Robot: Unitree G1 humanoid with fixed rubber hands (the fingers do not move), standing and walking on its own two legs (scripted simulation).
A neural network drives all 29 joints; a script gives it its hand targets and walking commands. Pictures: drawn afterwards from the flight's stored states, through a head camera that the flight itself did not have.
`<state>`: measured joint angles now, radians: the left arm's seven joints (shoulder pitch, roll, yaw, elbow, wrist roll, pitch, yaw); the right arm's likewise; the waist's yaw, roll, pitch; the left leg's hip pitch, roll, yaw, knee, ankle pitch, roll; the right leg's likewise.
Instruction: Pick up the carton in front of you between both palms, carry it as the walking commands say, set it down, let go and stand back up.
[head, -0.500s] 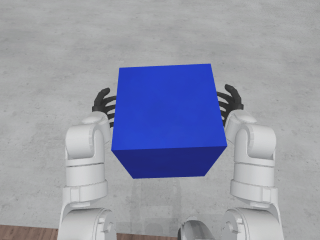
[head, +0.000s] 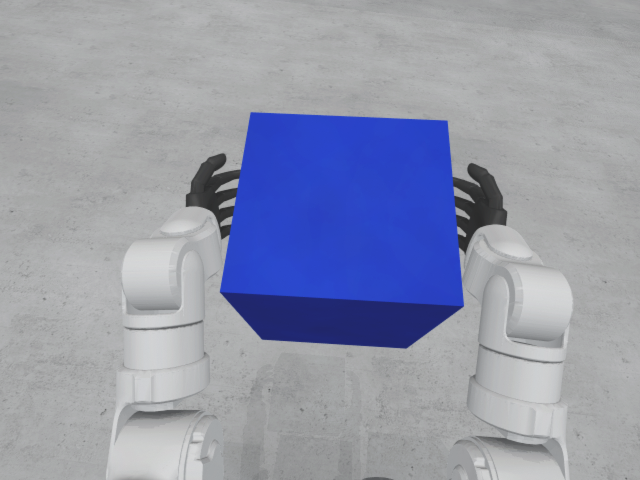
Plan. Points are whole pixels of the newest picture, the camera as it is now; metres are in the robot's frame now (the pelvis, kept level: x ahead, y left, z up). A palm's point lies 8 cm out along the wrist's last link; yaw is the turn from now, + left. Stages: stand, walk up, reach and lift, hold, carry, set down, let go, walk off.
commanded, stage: carry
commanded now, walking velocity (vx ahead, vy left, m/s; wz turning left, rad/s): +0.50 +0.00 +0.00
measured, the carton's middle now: (339, 247) +0.38 -0.02 +0.08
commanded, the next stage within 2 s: none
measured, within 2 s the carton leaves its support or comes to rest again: neither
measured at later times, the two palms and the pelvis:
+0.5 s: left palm (222, 115) +0.65 +0.16 +0.08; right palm (396, 105) +0.69 -0.13 +0.09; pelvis +0.34 -0.03 +0.01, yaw +1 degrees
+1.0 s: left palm (257, 22) +0.95 +0.13 +0.11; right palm (400, 28) +0.94 -0.17 +0.12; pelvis +0.70 +0.00 +0.01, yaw -3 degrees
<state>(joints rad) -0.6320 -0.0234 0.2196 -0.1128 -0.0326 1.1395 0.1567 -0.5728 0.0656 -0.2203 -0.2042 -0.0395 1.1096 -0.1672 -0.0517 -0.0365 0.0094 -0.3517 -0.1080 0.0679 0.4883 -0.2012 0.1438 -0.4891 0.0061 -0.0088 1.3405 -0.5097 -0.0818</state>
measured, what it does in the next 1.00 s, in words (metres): walks ahead: right foot, then left foot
